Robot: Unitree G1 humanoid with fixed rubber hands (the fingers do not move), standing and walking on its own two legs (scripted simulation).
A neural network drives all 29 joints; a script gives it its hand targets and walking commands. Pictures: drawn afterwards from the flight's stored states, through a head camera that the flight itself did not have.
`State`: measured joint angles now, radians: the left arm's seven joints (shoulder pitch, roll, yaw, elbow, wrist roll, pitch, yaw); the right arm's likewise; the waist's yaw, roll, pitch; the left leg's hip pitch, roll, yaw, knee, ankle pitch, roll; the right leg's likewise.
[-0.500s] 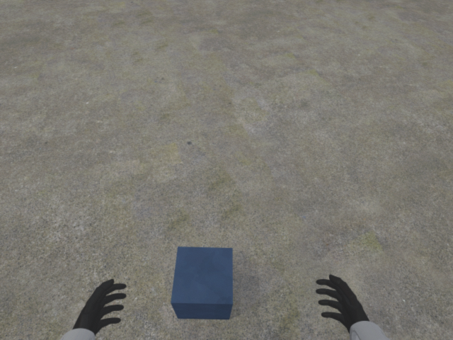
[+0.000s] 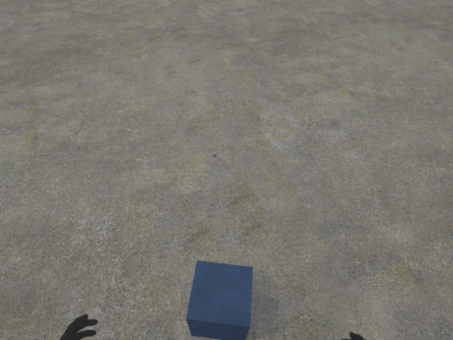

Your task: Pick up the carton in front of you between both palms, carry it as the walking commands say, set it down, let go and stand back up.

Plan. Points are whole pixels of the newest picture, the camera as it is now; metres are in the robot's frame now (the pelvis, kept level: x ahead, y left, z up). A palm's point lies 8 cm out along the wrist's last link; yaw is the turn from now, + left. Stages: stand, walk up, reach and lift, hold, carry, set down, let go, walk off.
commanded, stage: stand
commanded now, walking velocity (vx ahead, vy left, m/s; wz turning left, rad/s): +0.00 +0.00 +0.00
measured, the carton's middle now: (221, 302) +0.37 +0.00 -0.64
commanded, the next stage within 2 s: none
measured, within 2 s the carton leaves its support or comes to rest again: neither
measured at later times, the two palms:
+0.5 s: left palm out of the picture +0.04 +0.27 -0.12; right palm out of the picture +0.12 -0.24 -0.12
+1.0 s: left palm out of the picture -0.01 +0.27 -0.13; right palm out of the picture +0.09 -0.25 -0.12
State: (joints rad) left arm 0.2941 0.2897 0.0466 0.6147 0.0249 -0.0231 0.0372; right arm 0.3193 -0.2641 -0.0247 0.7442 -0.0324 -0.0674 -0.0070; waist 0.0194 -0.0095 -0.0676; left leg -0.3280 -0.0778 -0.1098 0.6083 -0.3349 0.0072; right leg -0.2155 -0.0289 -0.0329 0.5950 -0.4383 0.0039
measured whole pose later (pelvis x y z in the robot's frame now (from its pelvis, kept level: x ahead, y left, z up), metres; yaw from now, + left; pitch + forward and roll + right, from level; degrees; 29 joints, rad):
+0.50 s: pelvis +0.01 +0.00 -0.01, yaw +4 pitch +4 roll +0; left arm 0.39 0.27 0.01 0.68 0.01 0.03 0.06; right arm 0.30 -0.26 0.00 0.77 -0.02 -0.01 -0.04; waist 0.03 0.01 -0.07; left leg -0.40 -0.10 -0.16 0.76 -0.42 0.02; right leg -0.22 -0.04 -0.11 0.68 -0.52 0.01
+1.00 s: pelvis +0.00 +0.00 -0.01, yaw +6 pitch +2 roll -1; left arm 0.40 0.27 0.01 0.78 0.02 0.05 0.05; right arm 0.31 -0.26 0.01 0.81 -0.02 0.01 -0.04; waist 0.03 0.00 -0.03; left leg -0.36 -0.10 -0.19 0.71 -0.37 0.01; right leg -0.17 -0.05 -0.15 0.62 -0.48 0.01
